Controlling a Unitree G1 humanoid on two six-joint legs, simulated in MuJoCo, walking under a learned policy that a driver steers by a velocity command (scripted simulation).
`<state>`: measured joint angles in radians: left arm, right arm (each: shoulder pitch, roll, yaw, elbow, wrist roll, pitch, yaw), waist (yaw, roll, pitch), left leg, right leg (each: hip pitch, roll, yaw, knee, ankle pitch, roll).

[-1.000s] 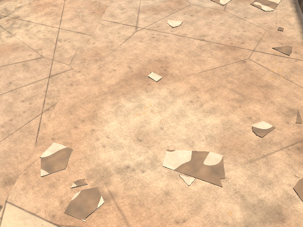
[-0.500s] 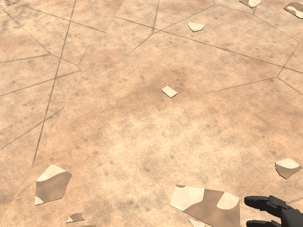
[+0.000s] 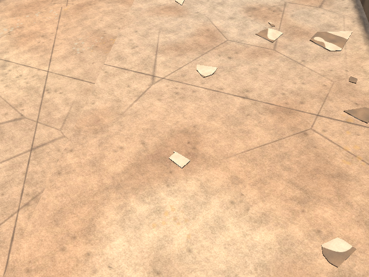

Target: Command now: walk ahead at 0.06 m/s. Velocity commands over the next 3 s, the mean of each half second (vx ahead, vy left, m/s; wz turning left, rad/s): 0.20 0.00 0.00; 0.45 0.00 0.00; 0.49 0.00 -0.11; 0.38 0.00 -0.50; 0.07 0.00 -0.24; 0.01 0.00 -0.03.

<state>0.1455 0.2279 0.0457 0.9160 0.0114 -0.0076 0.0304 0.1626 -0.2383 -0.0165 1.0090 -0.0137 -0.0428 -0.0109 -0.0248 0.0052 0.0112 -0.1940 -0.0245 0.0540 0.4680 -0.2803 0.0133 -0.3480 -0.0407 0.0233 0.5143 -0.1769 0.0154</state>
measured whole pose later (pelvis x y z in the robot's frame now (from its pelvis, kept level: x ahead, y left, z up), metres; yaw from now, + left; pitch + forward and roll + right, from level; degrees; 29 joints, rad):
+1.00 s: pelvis +0.34 -0.05 +0.01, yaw +1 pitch -1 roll -1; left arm 0.23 0.23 0.05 1.00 0.00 -0.09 -0.04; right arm 0.21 -0.25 -0.07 0.97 0.02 -0.09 -0.02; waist 0.02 0.03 0.03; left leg -0.57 0.12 -0.03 1.12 -0.27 0.05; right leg -0.19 0.07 -0.08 0.34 -0.14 -0.08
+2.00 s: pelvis +0.84 -0.04 -0.01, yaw -21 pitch +2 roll +1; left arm 0.11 0.29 0.09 0.78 -0.01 -0.03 -0.03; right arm 0.16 -0.28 -0.07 0.87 0.01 -0.07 -0.03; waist 0.00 0.00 0.09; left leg -0.42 0.03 -0.02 1.29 -0.53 -0.05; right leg -0.46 0.08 -0.02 0.54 -0.12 -0.10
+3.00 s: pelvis +0.97 -0.03 +0.00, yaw -26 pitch -2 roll +0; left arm 0.16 0.22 0.04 0.95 0.00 0.00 0.02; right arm 0.17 -0.24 -0.04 0.96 -0.01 -0.01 -0.03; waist -0.01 0.00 0.04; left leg -0.21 0.00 -0.01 0.52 -0.29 -0.01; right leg -0.21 0.05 0.09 0.54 -0.29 -0.02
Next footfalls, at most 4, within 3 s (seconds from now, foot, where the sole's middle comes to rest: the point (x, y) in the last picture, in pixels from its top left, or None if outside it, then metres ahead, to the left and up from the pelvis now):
0.78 right None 0.41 -0.13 -0.77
1.34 left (162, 229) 0.70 0.13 -0.77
1.88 right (225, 172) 0.95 -0.14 -0.77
2.36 left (177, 155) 1.06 0.07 -0.77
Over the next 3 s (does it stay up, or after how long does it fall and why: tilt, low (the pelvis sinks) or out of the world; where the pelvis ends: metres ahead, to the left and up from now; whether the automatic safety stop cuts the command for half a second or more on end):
stays up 0.97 -0.03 0.00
